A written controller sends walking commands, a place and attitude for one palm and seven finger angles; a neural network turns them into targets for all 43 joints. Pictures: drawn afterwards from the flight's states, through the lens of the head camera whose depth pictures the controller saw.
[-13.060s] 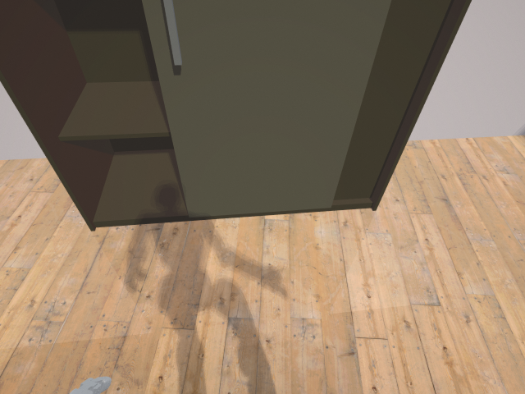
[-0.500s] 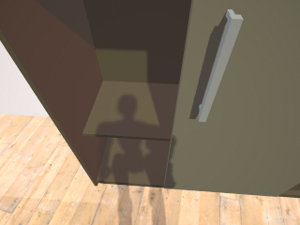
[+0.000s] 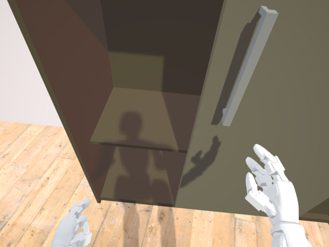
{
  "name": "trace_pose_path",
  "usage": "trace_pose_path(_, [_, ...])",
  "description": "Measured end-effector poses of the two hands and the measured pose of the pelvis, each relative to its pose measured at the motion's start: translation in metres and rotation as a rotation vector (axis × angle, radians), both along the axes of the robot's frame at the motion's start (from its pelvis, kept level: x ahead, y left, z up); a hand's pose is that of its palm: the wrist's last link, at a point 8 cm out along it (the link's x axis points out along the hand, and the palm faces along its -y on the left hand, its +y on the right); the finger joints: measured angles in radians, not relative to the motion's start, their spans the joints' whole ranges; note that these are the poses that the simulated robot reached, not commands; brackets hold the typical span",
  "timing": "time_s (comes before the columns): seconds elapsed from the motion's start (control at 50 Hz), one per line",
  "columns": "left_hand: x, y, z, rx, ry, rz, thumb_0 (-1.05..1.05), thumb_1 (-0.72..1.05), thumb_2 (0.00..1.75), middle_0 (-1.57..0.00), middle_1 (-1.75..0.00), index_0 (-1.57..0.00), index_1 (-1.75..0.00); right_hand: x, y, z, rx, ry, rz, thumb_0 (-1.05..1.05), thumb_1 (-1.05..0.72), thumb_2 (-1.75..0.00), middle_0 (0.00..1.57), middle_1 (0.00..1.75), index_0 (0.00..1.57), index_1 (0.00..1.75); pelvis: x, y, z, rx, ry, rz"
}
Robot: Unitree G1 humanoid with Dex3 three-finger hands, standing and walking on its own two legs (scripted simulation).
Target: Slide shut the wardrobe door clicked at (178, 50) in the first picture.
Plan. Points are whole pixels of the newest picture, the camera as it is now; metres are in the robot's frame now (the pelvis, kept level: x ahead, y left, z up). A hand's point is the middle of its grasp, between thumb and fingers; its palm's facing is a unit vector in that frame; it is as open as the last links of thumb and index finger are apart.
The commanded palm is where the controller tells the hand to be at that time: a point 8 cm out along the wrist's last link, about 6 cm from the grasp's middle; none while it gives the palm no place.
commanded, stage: raise the hand with hooked fingers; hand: right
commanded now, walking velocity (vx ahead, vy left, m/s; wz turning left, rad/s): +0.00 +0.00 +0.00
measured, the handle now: (241, 75) +0.48 -0.12 +0.22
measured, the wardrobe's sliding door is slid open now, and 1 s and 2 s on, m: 0.44 0.44 0.44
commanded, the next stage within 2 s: move the hooked fingers beside the handle in 1.80 s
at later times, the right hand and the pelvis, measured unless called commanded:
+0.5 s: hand (274, 199) +0.24 -0.20 +0.08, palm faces -0.07 +1.00 -0.07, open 10.8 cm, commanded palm +0.19 -0.26 +0.10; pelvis -0.01 +0.03 -0.01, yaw -1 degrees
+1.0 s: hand out of the picture +0.24 -0.29 +0.21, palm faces +0.07 +0.99 -0.13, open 13.6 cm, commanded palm +0.21 -0.33 +0.20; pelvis -0.01 -0.02 +0.02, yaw -2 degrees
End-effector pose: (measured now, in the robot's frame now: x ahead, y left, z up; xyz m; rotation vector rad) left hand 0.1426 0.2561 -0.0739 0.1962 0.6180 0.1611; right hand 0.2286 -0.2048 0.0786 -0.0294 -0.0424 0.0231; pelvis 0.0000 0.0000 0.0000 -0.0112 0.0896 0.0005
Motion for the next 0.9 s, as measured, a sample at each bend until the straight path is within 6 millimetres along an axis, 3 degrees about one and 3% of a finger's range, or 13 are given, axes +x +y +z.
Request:
trace_pose_path(0.06, [0.021, 0.012, 0.018, 0.034, -0.088, -0.023, 0.01, 0.9, 0.9, -0.21, -0.3, -0.2, -0.3, -0.019, 0.01, -0.027, 0.052, 0.031, 0.088, 0.01, -0.71, -0.8, 0.21, 0.44, 0.22, 0.45, -0.007, 0.01, -0.009, -0.004, 0.011, 0.012])
trace_pose_path(0.14, [0.042, 0.022, 0.032, 0.066, -0.147, -0.049, 0.01, 0.9, 0.9, -0.21, -0.3, -0.2, -0.3, -0.068, -0.007, -0.064, 0.047, 0.218, -0.008, 0.01, -0.6, -0.76, 0.23, 0.5, 0.23, 0.5, -0.014, 0.02, -0.017, -0.001, 0.001, 0.005])
trace_pose_path(0.2, [0.05, 0.019, 0.032, 0.08, -0.154, -0.083, 0.01, 0.9, 0.9, -0.2, -0.29, -0.2, -0.3, -0.096, -0.03, -0.058, 0.007, 0.193, -0.162, 0.01, -0.52, -0.73, 0.24, 0.55, 0.24, 0.55, -0.017, 0.028, -0.019, 0.012, -0.006, -0.014])
trace_pose_path(0.26, [0.05, 0.011, 0.021, 0.073, -0.13, -0.13, 0.01, 0.9, 0.9, -0.2, -0.29, -0.2, -0.3, -0.105, -0.045, -0.027, -0.036, 0.02, -0.241, 0.01, -0.45, -0.7, 0.24, 0.59, 0.24, 0.59, -0.02, 0.033, -0.021, 0.03, -0.02, -0.04])
trace_pose_path(0.34, [0.038, -0.004, 0.001, 0.033, -0.07, -0.174, 0.01, 0.9, 0.9, -0.2, -0.29, -0.2, -0.3, -0.085, -0.041, 0.009, -0.074, -0.144, -0.125, 0.01, -0.36, -0.66, 0.24, 0.65, 0.24, 0.65, -0.023, 0.037, -0.019, 0.046, -0.04, -0.062])
trace_pose_path(0.44, [0.014, -0.011, -0.015, -0.028, 0.003, -0.124, 0.01, 0.9, 0.9, -0.21, -0.3, -0.2, -0.3, -0.031, -0.037, 0.007, -0.074, 0.039, 0.066, 0.01, -0.24, -0.61, 0.25, 0.73, 0.25, 0.73, -0.02, 0.036, -0.012, 0.033, -0.036, -0.042])
trace_pose_path(0.52, [-0.002, -0.005, -0.014, -0.046, 0.021, -0.057, 0.02, 0.9, 0.9, -0.21, -0.3, -0.2, -0.3, -0.004, -0.052, 0.016, -0.035, 0.102, 0.012, 0.01, -0.15, -0.57, 0.26, 0.79, 0.26, 0.79, -0.009, 0.03, -0.005, 0.02, -0.029, -0.01])
trace_pose_path(0.64, [-0.007, 0.005, 0.001, -0.006, 0.008, -0.02, 0.02, 0.9, 0.9, -0.21, -0.3, -0.2, -0.3, -0.002, -0.068, 0.061, -0.051, -0.089, -0.056, 0.0, -0.01, -0.51, 0.27, 0.88, 0.27, 0.88, 0.007, 0.016, 0.004, 0.016, -0.03, 0.021])
trace_pose_path(0.74, [0.009, 0.004, 0.015, 0.042, -0.027, -0.02, 0.02, 0.9, 0.9, -0.21, -0.3, -0.2, -0.3, 0.0, -0.079, 0.056, -0.042, -0.009, -0.013, 0.0, 0.11, -0.46, 0.27, 0.95, 0.28, 0.95, 0.007, 0.001, 0.008, 0.027, -0.045, 0.01])
trace_pose_path(0.82, [0.027, -0.01, 0.03, 0.06, -0.086, -0.041, 0.02, 0.9, 0.9, -0.2, -0.3, -0.2, -0.3, -0.001, -0.091, 0.06, -0.068, 0.027, -0.013, 0.0, 0.2, -0.42, 0.28, 1.01, 0.29, 1.01, 0.004, -0.009, 0.012, 0.034, -0.063, 0.001])
trace_pose_path(0.9, [0.044, -0.036, 0.043, 0.046, -0.144, -0.096, 0.02, 0.9, 0.9, -0.2, -0.3, -0.2, -0.3, -0.008, -0.107, 0.095, -0.099, -0.104, -0.049, -0.01, 0.3, -0.38, 0.29, 1.07, 0.29, 1.07, 0.001, -0.016, 0.015, 0.038, -0.088, -0.01])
